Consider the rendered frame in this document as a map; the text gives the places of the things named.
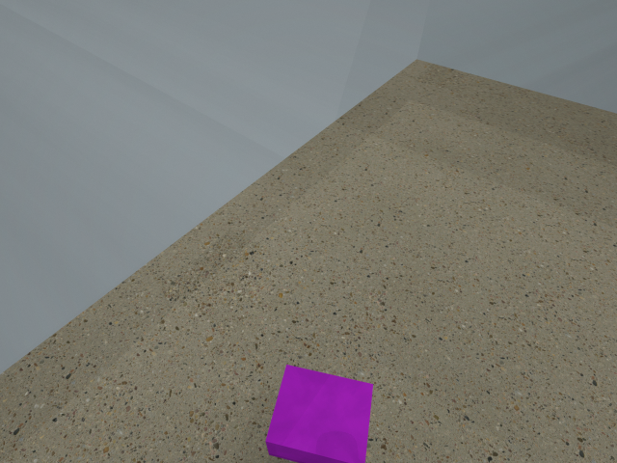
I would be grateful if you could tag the carton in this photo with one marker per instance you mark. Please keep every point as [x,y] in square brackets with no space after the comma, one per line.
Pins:
[320,418]

